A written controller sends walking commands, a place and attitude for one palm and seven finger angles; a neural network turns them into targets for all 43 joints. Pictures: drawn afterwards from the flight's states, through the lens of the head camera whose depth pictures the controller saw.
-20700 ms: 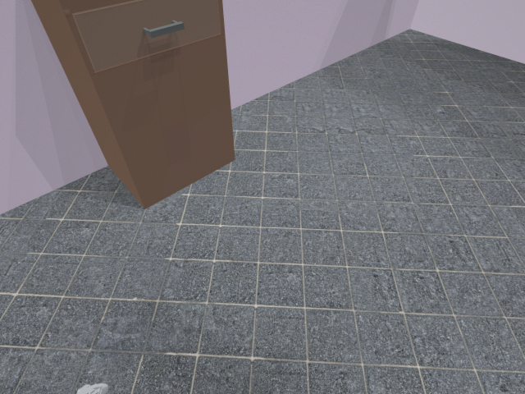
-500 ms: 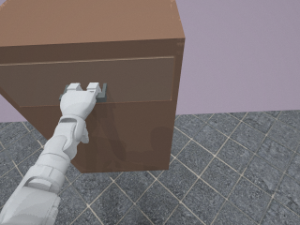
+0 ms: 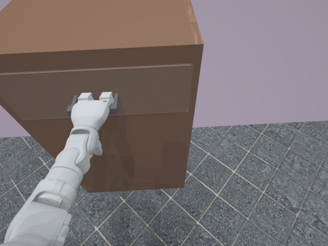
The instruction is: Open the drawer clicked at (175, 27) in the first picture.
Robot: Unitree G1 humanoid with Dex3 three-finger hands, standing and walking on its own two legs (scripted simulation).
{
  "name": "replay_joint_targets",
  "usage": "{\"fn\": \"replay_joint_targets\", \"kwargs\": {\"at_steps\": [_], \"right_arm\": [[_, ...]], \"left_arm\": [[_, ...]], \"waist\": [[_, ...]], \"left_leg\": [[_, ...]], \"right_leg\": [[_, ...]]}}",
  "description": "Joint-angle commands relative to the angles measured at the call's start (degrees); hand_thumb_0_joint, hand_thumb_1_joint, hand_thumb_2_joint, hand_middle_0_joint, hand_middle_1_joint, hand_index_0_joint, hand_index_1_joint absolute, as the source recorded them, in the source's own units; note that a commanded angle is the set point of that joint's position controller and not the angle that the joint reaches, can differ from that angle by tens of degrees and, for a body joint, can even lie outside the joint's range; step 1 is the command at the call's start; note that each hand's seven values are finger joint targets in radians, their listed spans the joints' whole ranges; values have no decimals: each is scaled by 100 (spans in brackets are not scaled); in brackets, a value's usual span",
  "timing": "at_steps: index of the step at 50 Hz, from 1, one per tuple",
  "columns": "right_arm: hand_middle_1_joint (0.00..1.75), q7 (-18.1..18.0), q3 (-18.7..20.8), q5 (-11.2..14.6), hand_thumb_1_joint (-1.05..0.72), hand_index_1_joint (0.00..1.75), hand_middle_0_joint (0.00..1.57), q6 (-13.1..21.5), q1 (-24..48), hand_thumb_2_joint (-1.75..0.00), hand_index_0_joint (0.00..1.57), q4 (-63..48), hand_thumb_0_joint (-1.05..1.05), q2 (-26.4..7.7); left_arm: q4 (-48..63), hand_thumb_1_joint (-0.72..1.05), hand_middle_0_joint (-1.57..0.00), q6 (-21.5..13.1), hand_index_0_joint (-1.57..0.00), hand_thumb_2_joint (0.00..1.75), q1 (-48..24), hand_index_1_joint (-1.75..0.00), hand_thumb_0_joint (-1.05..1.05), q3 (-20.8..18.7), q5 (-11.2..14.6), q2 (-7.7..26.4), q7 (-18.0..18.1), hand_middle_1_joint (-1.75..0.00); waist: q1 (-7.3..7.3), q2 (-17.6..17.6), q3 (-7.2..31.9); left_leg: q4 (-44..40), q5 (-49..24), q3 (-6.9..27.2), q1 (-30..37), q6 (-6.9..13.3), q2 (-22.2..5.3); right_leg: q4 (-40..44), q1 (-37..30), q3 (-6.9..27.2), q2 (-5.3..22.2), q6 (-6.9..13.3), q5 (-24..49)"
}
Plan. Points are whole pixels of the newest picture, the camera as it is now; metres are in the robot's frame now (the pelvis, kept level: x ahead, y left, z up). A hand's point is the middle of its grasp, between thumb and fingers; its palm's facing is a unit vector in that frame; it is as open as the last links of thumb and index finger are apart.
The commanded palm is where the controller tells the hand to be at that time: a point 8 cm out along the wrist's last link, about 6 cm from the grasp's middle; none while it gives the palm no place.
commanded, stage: close the thumb around the handle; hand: left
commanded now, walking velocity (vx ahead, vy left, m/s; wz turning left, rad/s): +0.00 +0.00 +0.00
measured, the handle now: (94, 103) +0.48 +0.22 +0.07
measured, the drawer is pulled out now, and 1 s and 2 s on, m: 0.00 0.02 0.16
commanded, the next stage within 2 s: pull the drawer open in 0.56 s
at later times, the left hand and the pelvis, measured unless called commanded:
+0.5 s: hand (98, 124) +0.42 +0.20 +0.04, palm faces -0.02 -0.02 -1.00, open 5.7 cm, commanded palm +0.38 +0.21 +0.10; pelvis +0.01 -0.01 +0.00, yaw +0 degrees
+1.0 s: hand (97, 129) +0.40 +0.20 +0.04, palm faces +0.00 -0.05 -1.00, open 5.7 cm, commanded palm +0.35 +0.21 +0.10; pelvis +0.02 +0.00 +0.01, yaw -2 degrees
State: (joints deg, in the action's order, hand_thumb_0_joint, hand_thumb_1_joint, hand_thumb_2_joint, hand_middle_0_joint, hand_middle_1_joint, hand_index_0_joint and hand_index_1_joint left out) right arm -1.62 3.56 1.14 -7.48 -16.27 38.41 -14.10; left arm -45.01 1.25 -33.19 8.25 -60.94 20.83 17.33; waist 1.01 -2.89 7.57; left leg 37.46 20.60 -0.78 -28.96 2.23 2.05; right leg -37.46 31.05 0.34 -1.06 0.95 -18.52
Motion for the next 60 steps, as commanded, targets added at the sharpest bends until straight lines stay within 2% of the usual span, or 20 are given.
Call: {"fn": "replay_joint_targets", "kwargs": {"at_steps": [1,7,11,16,18,23,25,26,27,28,33,36,39,42,47,50,54,56,58,60], "right_arm": [[30,-19,244,-4,-90,30,20,188,-23,-90,20,-554,0,-752],[30,-78,191,3,-90,30,20,128,41,-90,20,-551,0,-768],[30,-72,181,8,-90,30,20,118,87,-90,20,-620,0,-737],[30,-114,150,0,-90,30,20,117,108,-90,20,-648,0,-752],[30,-136,144,-5,-90,30,20,122,133,-90,20,-683,0,-738],[30,-126,161,5,-90,30,20,134,157,-90,20,-703,0,-737],[30,-121,174,-7,-90,30,20,125,187,-90,20,-713,0,-745],[30,-106,178,-2,-90,30,20,132,186,-90,20,-730,0,-720],[30,-100,196,-1,-90,30,20,134,178,-90,20,-704,0,-726],[30,-91,194,2,-90,30,20,141,203,-90,20,-729,0,-722],[30,-100,186,11,-90,30,20,135,201,-90,20,-701,0,-765],[30,-92,189,22,-90,30,20,133,269,-90,20,-771,0,-753],[30,-71,182,39,-90,30,20,146,346,-90,20,-825,0,-751],[30,-46,176,44,-90,30,20,135,424,-90,20,-887,0,-753],[30,16,168,50,-90,30,20,157,534,-90,20,-986,0,-742],[30,52,159,32,-90,30,20,182,648,-90,20,-1041,0,-741],[30,95,118,19,-90,30,20,231,795,-90,20,-1077,0,-706],[30,1,89,36,-90,30,20,174,680,-90,20,-802,0,-784],[30,-20,93,9,-90,30,20,181,667,-90,20,-800,0,-717],[30,-69,96,-1,-90,30,20,147,704,-90,20,-766,0,-732]], "left_arm": [[1111,-5,-33,121,-33,49,-2393,-125,0,-199,-23,830,209,-125],[927,28,-36,262,-36,64,-2337,-128,0,-344,-9,1053,109,-128],[1023,51,-37,242,-37,73,-2074,-131,0,-163,60,794,-6,-131],[1029,79,-39,142,-39,85,-2036,-134,0,-393,53,1113,-69,-134],[1023,90,-40,101,-40,90,-1745,-135,0,-538,58,1239,-84,-135],[1168,90,-40,30,-40,90,-1419,-135,0,-652,96,1305,-88,-135],[1382,90,-40,19,-40,90,-1444,-135,0,-709,61,1395,-65,-135],[1511,90,-40,26,-40,90,-1426,-135,0,-586,72,1260,-58,-135],[1504,90,-40,33,-40,90,-1383,-135,0,-671,72,1321,-36,-135],[1582,90,-40,58,-40,90,-1285,-135,0,-550,102,1165,-39,-135],[1531,90,-40,182,-40,90,-1278,-135,0,-634,114,1285,-50,-135],[1717,90,-40,223,-40,90,-810,-135,0,-696,149,1288,-96,-135],[1931,90,-40,284,-40,90,-505,-135,0,-577,214,1100,-155,-135],[2214,90,-40,345,-40,90,-97,-135,0,-673,231,1154,-205,-135],[2855,90,-40,460,-40,90,461,-135,0,-509,283,885,-276,-135],[3316,90,-40,535,-40,90,944,-135,0,-618,314,941,-273,-135],[3890,90,-40,619,-40,90,1338,-135,0,-485,318,749,-267,-135],[3414,90,-40,674,-40,90,-605,-135,0,-405,138,1017,-177,-135],[3082,90,-40,736,-40,90,-257,-135,0,-369,6,895,-141,-135],[2978,90,-40,800,-40,90,-318,-135,0,-506,-22,1105,-150,-135]], "waist": [[92,86,1852],[58,340,1737],[43,280,1727],[14,413,1624],[-77,530,1681],[-125,472,1647],[-150,297,1804],[-133,195,1882],[-122,240,1811],[-118,235,1847],[-77,424,1765],[-201,388,1870],[-223,363,1772],[-291,378,1797],[-313,344,1769],[-386,312,1895],[-364,330,1697],[36,283,1173],[-118,187,1237],[-203,201,1528]], "left_leg": [[-270,-2583,117,1098,-47,-99],[-336,-2429,68,897,-10,-64],[-337,-2595,74,995,-15,-72],[-370,-2364,20,762,21,-31],[-374,-2329,-28,661,37,-8],[-369,-2441,-64,615,29,-4],[-344,-2632,-64,701,16,5],[-335,-2694,-68,788,12,-8],[-320,-2759,-62,830,8,-30],[-310,-2792,-74,855,10,-21],[-335,-2746,-81,772,15,-17],[-361,-2855,-95,784,15,-12],[-381,-2925,-96,864,10,-33],[-395,-3134,-84,926,7,-55],[-373,-3544,-35,1161,-7,-108],[-339,-3919,-19,1307,-26,-121],[-341,-4021,29,1384,-50,-153],[-358,-3348,109,1299,-87,-150],[-368,-3281,72,1310,-89,-110],[-357,-3297,55,1365,-110,-71]], "right_leg": [[279,-835,-139,-132,208,1761],[323,-1103,-103,-111,196,1898],[344,-1147,-113,-106,195,1985],[369,-1342,-54,-78,181,2087],[369,-1538,-12,-67,165,2228],[360,-1613,16,-60,155,2429],[328,-1662,35,-60,169,2555],[316,-1636,29,-56,163,2588],[315,-1570,8,-73,167,2594],[325,-1581,11,-75,154,2627],[340,-1649,4,-72,134,2727],[320,-1843,27,-56,140,2843],[349,-1806,13,-62,138,2848],[335,-1891,16,-64,135,2943],[326,-1840,-15,-72,128,3027],[290,-1997,4,-49,115,3357],[272,-1872,-39,-56,97,3334],[362,-1226,-112,-103,124,2565],[356,-1246,-141,-129,173,2378],[348,-1455,-94,-119,189,2463]]}}
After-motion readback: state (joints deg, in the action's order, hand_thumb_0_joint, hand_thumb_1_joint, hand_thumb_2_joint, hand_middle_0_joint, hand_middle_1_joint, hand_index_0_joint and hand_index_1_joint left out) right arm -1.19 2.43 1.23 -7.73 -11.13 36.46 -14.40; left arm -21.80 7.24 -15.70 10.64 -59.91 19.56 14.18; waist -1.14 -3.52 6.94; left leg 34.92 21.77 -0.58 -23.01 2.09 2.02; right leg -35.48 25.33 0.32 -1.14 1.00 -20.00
